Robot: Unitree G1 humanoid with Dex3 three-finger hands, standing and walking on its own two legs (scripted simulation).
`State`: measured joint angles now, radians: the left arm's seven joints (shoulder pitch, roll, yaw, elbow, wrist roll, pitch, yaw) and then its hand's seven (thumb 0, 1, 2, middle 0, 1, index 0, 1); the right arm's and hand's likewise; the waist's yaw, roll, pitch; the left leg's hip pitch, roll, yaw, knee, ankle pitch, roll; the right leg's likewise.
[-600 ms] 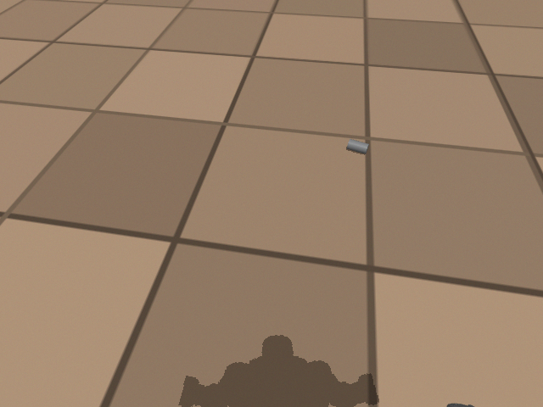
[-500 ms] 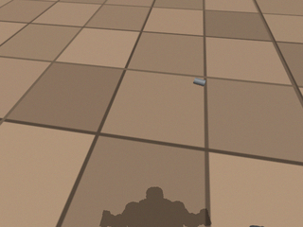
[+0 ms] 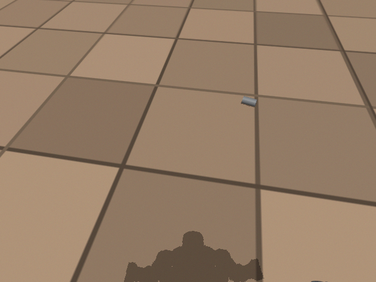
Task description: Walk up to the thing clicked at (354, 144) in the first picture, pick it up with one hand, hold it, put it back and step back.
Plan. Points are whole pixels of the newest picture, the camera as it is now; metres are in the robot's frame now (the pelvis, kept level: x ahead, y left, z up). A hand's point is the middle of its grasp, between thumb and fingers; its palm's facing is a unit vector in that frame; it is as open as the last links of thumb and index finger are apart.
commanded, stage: stand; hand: left
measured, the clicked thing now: (249, 101) +1.47 -0.49 -0.75
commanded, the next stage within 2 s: walk up in 0.52 s
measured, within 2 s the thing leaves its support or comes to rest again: neither
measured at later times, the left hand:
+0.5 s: hand out of the picture +0.08 +0.25 -0.16, palm faces -0.02 -0.94 -0.34, open 7.4 cm
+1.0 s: hand (137, 249) +0.21 +0.15 -0.15, palm faces -0.19 -0.90 -0.38, open 7.4 cm
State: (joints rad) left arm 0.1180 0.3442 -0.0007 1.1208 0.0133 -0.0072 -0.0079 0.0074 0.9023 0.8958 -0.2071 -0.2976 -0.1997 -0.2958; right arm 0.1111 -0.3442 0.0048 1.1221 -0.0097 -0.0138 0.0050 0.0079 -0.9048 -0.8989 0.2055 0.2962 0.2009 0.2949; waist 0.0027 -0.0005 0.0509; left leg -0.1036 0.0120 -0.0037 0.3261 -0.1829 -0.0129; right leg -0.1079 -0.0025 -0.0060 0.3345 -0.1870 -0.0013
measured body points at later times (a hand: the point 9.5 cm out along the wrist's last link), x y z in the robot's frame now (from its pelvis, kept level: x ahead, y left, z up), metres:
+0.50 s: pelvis +0.00 +0.00 +0.00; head +0.01 +0.00 +0.45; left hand +0.08 +0.30 -0.13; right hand +0.08 -0.30 -0.13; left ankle +0.00 +0.13 -0.75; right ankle +0.00 -0.12 -0.75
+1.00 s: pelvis +0.10 -0.12 -0.02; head +0.10 -0.14 +0.42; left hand +0.22 +0.20 -0.12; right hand +0.11 -0.47 -0.14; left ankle +0.11 +0.03 -0.69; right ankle +0.11 -0.23 -0.75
